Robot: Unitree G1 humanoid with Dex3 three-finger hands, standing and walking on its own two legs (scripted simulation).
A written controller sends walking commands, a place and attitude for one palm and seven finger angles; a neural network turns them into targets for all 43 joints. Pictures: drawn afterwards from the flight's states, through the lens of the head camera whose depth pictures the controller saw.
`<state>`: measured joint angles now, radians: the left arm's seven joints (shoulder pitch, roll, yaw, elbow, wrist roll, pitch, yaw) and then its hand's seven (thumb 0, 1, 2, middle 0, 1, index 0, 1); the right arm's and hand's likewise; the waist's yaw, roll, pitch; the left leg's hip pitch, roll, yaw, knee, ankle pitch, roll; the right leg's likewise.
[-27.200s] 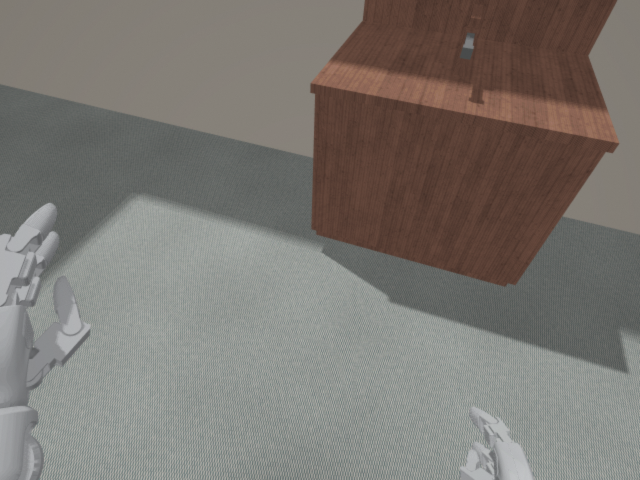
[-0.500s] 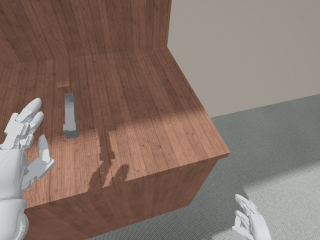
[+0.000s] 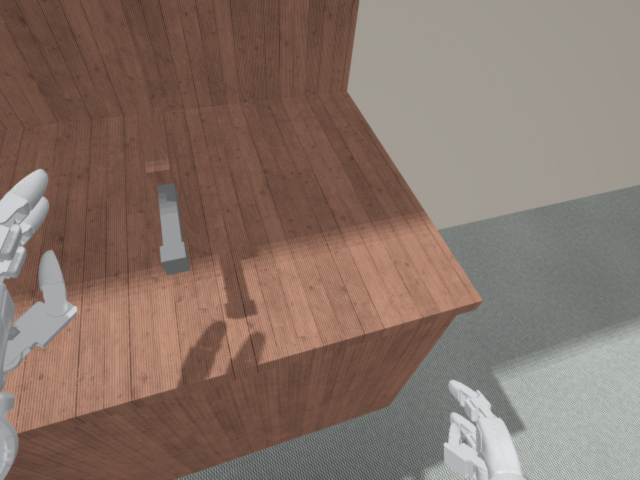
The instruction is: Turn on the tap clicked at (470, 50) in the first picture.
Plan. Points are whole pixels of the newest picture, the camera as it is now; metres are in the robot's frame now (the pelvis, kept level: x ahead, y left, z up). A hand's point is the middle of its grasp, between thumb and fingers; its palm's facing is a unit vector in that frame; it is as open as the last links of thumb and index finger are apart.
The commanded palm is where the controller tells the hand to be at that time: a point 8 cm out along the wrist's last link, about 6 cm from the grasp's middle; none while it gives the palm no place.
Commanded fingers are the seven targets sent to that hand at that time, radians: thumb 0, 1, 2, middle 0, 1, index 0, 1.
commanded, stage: look again from close up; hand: left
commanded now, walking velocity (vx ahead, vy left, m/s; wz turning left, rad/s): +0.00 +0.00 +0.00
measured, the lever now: (175, 258) +0.34 +0.21 +0.07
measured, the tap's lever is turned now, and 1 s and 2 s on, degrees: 0 0 0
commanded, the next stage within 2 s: shuffle to correct the standing spot in 0.40 s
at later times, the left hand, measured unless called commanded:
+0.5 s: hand (111, 304) +0.23 +0.21 +0.17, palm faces +0.36 -0.85 -0.39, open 7.4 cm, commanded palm +0.17 +0.25 +0.18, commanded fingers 0.00 0.90 0.90 -0.20 -0.30 -0.20 -0.30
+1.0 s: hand (172, 287) +0.25 +0.16 +0.17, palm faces +0.31 -0.85 -0.43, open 7.4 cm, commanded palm +0.19 +0.20 +0.18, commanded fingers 0.00 0.90 0.90 -0.20 -0.30 -0.20 -0.30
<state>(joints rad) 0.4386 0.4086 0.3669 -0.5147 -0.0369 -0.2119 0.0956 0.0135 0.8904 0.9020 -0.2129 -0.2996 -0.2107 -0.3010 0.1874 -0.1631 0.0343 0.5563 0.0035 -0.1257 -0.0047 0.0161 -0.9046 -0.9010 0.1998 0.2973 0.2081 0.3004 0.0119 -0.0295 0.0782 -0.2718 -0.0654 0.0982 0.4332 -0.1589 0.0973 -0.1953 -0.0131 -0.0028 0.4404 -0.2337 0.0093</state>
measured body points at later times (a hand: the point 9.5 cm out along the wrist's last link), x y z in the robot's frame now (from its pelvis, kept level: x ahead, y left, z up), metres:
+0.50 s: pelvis +0.01 -0.03 +0.00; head +0.03 -0.02 +0.45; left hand +0.20 +0.25 +0.19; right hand +0.18 -0.26 -0.07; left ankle +0.05 +0.04 -0.74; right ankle +0.00 -0.15 -0.74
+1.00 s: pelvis +0.03 -0.08 +0.00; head +0.07 -0.07 +0.45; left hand +0.23 +0.21 +0.19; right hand +0.22 -0.29 -0.07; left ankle +0.05 +0.04 -0.74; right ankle +0.00 -0.15 -0.74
